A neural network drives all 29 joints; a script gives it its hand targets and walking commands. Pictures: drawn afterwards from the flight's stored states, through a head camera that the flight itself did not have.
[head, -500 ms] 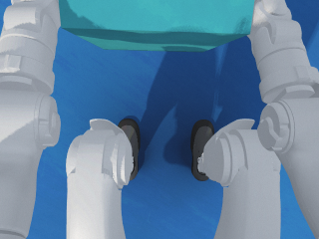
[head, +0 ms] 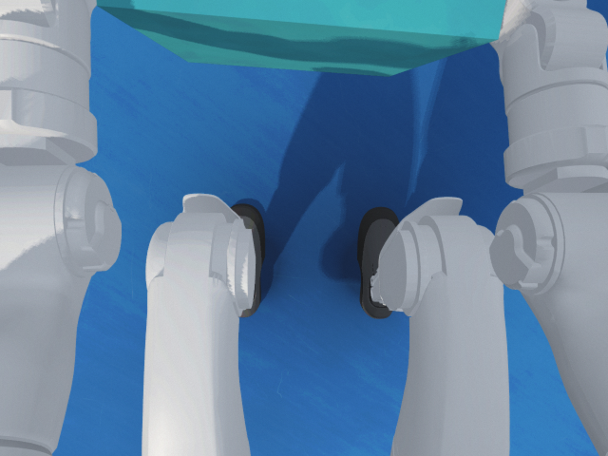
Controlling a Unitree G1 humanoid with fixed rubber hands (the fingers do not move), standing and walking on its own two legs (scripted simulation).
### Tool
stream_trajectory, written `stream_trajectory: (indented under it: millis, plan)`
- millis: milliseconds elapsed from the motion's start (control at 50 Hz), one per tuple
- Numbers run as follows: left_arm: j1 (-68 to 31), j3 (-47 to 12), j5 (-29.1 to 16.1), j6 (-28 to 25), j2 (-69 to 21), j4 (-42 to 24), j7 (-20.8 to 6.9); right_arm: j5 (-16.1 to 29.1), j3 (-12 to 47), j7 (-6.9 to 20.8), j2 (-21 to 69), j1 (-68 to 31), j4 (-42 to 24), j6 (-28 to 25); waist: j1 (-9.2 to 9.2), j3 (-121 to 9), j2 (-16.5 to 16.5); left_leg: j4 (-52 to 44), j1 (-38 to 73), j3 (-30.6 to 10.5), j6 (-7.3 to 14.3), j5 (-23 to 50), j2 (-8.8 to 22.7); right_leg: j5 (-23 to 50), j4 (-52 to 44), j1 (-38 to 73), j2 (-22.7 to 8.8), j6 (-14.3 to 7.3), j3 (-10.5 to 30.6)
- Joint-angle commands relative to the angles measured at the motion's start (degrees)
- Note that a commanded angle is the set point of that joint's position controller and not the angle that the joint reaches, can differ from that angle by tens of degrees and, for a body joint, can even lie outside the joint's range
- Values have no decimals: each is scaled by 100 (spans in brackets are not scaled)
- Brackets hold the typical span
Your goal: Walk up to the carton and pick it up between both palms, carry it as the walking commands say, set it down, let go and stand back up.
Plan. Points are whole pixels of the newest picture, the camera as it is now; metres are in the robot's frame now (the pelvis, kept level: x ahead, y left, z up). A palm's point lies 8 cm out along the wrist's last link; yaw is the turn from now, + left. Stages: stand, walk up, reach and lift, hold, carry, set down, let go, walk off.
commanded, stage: reach and lift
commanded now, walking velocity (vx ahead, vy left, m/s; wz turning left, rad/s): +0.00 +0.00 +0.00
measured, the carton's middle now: out of the picture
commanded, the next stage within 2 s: none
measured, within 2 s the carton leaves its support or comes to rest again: neither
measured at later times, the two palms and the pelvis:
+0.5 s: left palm out of the picture +0.56 +0.21 -0.09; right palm out of the picture +0.55 -0.16 -0.09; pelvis +0.00 +0.00 +0.04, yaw +1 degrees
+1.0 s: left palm out of the picture +0.54 +0.21 -0.02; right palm out of the picture +0.53 -0.16 -0.03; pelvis -0.02 +0.00 +0.09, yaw +1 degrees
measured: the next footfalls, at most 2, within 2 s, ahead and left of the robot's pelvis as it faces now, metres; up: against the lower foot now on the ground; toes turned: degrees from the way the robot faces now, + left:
none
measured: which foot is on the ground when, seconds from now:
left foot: down 0.00-1.00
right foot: down 0.00-1.00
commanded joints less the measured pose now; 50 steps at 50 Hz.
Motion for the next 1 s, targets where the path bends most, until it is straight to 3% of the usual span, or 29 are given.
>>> stream_trajectory:
  millis: [0, 60, 80, 120, 160, 200, 260, 360, 500, 560, 740, 980]
  plan:
    - [-3678, -1550, -584, -287, -5725, -1907, -1490, 453, 1966, 1431, 5193, -4654, -2140, -159, -134, -11024, 190, -996, 3924, 417, 49, 1787, -470, 1598, -815, 3455, 484, -200, -682]
    - [-3399, -1399, -466, -144, -5807, -1254, -1558, 295, 1845, 1501, 5161, -4544, -1668, -48, -290, -10609, 140, -1051, 3703, 426, 54, 1439, -449, 1240, -912, 3162, 440, -228, -703]
    - [-3363, -1463, -442, -114, -5836, -1259, -1603, 302, 1890, 1531, 5266, -4448, -1649, -10, -233, -10619, 142, -1076, 3718, 444, 43, 1441, -442, 1248, -933, 3203, 446, -235, -687]
    - [-3487, -1711, -593, -100, -5953, -2031, -1615, 454, 2087, 1578, 5346, -4439, -2279, 18, -215, -11759, 312, -1081, 4371, 414, -4, 2114, -490, 1839, -871, 3806, 501, -203, -703]
    - [-3407, -1663, -529, -1, -5900, -1743, -1592, 469, 2163, 1624, 5296, -4536, -2091, 113, -222, -11590, 208, -1094, 4402, 425, 32, 1965, -459, 1642, -901, 3598, 468, -195, -723]
    - [-3514, -1939, -738, 44, -5972, -2715, -1546, 706, 2509, 1622, 5380, -4712, -3105, 148, -122, -13238, 278, -1131, 5315, 428, 15, 2771, -525, 2347, -920, 4432, 531, -153, -722]
    - [-3512, -2001, -740, 145, -5917, -3004, -1432, 739, 2523, 1585, 5276, -4825, -3354, 224, -106, -13382, 313, -1216, 5547, 365, 47, 2886, -542, 2331, -987, 4322, 533, -164, -729]
    - [-3372, -1907, -517, 165, -5928, -2894, -1401, 520, 2296, 1627, 5411, -4404, -3011, 302, -83, -12788, 492, -1483, 5294, 395, 10, 2445, -545, 1982, -1277, 3998, 547, -187, -677]
    - [-3296, -1596, -280, 215, -6106, -2350, -1572, 255, 2193, 1749, 5697, -4260, -2494, 424, -69, -12180, 210, -1821, 4687, 479, 40, 1634, -592, 1500, -1687, 4104, 528, -158, -652]
    - [-3128, -1547, -259, 306, -6266, -2206, -1652, 259, 2275, 1788, 5802, -4349, -2627, 498, -57, -12408, 145, -1949, 4829, 512, 57, 1646, -624, 1517, -1831, 4275, 539, -124, -687]
    - [-3269, -1840, -446, 471, -6469, -2790, -1713, 386, 2501, 1846, 5972, -4467, -3212, 673, -166, -13527, 193, -2259, 5508, 485, 63, 1948, -691, 1838, -2156, 4861, 609, -122, -691]
    - [-3152, -1887, -334, 554, -6647, -2821, -1701, 250, 2376, 2028, 6101, -4201, -2916, 793, -167, -13314, 331, -2799, 6079, 375, 26, 1608, -684, 1426, -2670, 4698, 629, -143, -705]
